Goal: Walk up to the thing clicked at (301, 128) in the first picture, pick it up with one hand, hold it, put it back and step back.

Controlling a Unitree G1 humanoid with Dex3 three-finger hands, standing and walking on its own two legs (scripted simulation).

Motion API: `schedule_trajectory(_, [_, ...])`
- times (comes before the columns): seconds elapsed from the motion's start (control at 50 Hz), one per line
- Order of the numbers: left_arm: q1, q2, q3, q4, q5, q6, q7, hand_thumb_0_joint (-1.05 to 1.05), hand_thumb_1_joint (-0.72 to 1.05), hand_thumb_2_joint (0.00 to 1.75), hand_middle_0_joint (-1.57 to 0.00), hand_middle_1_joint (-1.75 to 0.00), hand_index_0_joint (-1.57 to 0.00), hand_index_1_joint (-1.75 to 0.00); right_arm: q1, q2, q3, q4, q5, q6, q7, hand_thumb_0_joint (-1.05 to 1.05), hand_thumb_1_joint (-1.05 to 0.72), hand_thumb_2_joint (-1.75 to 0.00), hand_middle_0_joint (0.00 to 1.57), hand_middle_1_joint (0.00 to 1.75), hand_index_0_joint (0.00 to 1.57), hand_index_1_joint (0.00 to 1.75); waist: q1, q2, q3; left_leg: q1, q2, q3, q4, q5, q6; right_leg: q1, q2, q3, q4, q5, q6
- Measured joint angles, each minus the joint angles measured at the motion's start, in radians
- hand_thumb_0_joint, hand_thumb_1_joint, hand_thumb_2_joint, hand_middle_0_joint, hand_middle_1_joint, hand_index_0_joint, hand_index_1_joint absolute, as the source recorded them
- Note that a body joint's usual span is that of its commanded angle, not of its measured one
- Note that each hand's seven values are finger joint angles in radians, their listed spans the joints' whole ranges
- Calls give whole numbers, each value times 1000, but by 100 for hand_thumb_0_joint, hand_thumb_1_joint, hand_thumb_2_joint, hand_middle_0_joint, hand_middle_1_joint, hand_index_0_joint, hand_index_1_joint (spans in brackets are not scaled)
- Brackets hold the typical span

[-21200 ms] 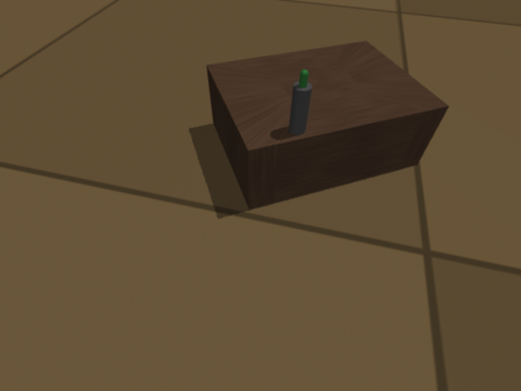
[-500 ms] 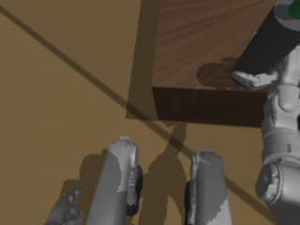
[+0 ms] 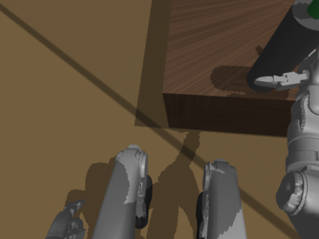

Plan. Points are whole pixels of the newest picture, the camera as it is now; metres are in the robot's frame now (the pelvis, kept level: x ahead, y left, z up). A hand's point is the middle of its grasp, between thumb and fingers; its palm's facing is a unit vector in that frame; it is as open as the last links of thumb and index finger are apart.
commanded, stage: withdraw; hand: right
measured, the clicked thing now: (291, 43) +0.52 -0.19 +0.07
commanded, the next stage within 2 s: rise in 0.12 s
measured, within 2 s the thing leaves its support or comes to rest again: neither
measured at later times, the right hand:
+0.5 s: hand out of the picture +0.51 -0.31 +0.16, palm faces +0.28 +0.90 -0.33, open 17.3 cm
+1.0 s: hand out of the picture +0.38 -0.25 +0.19, palm faces +0.21 +0.92 -0.32, open 17.4 cm
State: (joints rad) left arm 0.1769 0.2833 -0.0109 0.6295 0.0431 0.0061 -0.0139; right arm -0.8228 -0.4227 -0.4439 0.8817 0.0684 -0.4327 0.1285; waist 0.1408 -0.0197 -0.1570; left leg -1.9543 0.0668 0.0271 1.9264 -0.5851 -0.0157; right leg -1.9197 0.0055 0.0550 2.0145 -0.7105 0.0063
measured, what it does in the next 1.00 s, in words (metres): rises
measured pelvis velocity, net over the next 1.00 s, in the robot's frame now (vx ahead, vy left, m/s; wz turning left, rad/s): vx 0.08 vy -0.01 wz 0.00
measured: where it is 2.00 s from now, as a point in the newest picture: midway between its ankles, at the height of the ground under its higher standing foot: (172, 220)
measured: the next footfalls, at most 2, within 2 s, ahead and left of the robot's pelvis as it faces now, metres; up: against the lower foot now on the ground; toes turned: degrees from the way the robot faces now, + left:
none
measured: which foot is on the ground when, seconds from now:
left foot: down 0.00-1.00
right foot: down 0.00-1.00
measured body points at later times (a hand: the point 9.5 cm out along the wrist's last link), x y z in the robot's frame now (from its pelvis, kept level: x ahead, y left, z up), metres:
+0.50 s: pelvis +0.03 +0.00 +0.17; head +0.19 -0.03 +0.58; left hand +0.08 +0.27 +0.05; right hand +0.49 -0.36 +0.18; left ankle +0.11 +0.13 -0.42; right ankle +0.07 -0.12 -0.42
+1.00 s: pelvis +0.08 -0.01 +0.28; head +0.15 -0.03 +0.72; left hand +0.15 +0.26 +0.17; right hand +0.37 -0.29 +0.21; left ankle +0.10 +0.13 -0.42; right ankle +0.06 -0.12 -0.42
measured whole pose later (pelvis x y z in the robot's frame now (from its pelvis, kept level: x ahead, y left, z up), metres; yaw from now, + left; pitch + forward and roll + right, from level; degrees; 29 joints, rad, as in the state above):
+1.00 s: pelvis +0.08 -0.01 +0.28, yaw +0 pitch +12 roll +3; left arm 0.33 0.23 -0.02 0.63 -0.05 0.07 0.10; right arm -0.13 -0.33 -0.19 0.70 0.02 0.02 -0.14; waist 0.07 0.00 -0.07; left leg -0.64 0.01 0.04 0.79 -0.35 -0.02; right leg -0.62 -0.05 0.01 0.88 -0.47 0.00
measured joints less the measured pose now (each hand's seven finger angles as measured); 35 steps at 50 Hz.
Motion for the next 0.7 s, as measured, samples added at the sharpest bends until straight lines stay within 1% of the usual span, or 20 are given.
schedule_trajectory(0.12, [8,-10,-11,-3,-25,11,21,0,91,89,-20,-30,-20,-29,-35,-74,-31,2,5,73,20,-1,42,-20,23,22,24,23,-2,1,2,91,-7,3,-87,14,-1,90,-8,-3,-87,14,-2])
schedule_trajectory(0.2, [26,-11,-16,0,-39,5,32,0,91,89,-20,-30,-20,-29,-59,-130,-45,51,18,116,55,-1,47,-14,16,15,16,16,0,-2,-5,178,-11,10,-173,26,-2,174,-14,-1,-170,28,-4])
schedule_trajectory(0.26, [49,-7,-17,1,-46,-3,33,0,90,89,-20,-30,-20,-29,-58,-153,-42,82,33,137,85,-1,51,-11,12,11,12,12,0,-1,-12,245,-15,14,-237,36,-2,237,-18,-1,-232,37,-5])
schedule_trajectory(0.28, [54,-6,-16,0,-49,2,32,0,90,89,-20,-30,-20,-29,-54,-164,-33,96,1,147,83,-1,51,-10,11,10,11,11,-1,1,-8,271,-18,14,-258,39,-3,264,-21,-2,-252,40,-5])
schedule_trajectory(0.3, [57,-6,-15,-3,-52,12,29,0,90,89,-20,-30,-20,-29,-45,-179,-18,106,-32,172,71,-1,52,-9,10,10,10,10,-2,3,-1,300,-22,15,-282,44,-3,293,-26,-3,-275,43,-5])
schedule_trajectory(0.36, [76,-9,-10,-14,-57,42,18,0,89,89,-20,-30,-20,-29,-16,-193,13,126,-102,250,24,-1,52,-8,8,8,9,9,-9,11,14,387,-30,15,-365,63,-4,381,-34,-7,-356,60,-5])
schedule_trajectory(0.4, [89,-11,-13,-18,-61,56,14,0,89,90,-20,-30,-20,-30,12,-197,20,126,-138,291,-10,-1,53,-8,7,7,8,8,-13,14,22,451,-35,18,-426,77,-3,444,-39,-8,-415,73,-3])
schedule_trajectory(0.44, [101,-15,-17,-20,-64,66,15,0,88,90,-20,-30,-20,-30,39,-208,14,134,-164,316,-48,-1,53,-7,6,7,8,8,-13,17,29,520,-41,21,-489,90,-2,511,-44,-8,-477,87,-1])
schedule_trajectory(0.48, [115,-21,-19,-15,-64,70,22,0,89,90,-20,-30,-20,-30,53,-221,11,152,-174,331,-90,-1,53,-7,6,7,7,7,-14,22,37,595,-44,24,-554,104,0,584,-48,-8,-542,102,0])
schedule_trajectory(0.56, [137,-27,-25,7,-60,68,40,0,89,90,-20,-30,-20,-30,45,-254,19,246,-177,341,-156,-1,52,-7,6,6,7,7,-14,29,45,738,-50,34,-688,137,2,720,-53,-4,-672,138,3])
schedule_trajectory(0.6, [149,-24,-26,13,-58,67,46,0,90,90,-20,-30,-20,-30,45,-266,30,288,-172,344,-177,-1,51,-7,6,6,7,7,-13,29,47,801,-53,37,-750,154,3,780,-56,-4,-731,155,3])
schedule_trajectory(0.64, [160,-19,-24,16,-57,67,50,0,90,90,-20,-30,-20,-30,60,-266,49,314,-164,351,-190,-1,51,-7,6,6,7,7,-15,26,49,859,-57,37,-808,171,3,836,-58,-6,-785,170,2])
schedule_trajectory(0.7, [172,-9,-19,17,-60,70,54,0,90,90,-20,-30,-20,-29,118,-238,79,307,-150,368,-201,-1,51,-7,6,6,6,6,-18,21,57,943,-60,34,-886,193,1,918,-61,-12,-859,190,1])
